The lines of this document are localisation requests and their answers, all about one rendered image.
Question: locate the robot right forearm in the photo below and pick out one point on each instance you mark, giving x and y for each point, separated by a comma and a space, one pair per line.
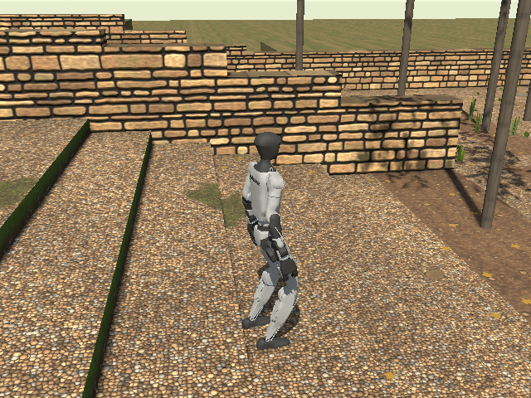
278, 243

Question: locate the robot right upper arm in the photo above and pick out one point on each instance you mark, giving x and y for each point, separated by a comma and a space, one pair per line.
275, 185

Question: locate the robot right shin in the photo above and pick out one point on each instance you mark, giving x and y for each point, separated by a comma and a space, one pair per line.
281, 311

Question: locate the left robot hand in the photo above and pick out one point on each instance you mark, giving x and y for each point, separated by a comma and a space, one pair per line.
250, 228

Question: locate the robot left upper arm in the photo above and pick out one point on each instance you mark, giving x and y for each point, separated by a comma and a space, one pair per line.
246, 192

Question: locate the robot left forearm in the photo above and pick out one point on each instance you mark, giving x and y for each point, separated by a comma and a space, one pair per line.
248, 210

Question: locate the right robot hand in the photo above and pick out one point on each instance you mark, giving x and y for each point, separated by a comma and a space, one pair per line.
286, 267

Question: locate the robot right thigh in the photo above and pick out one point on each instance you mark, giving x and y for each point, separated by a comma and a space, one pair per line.
292, 283

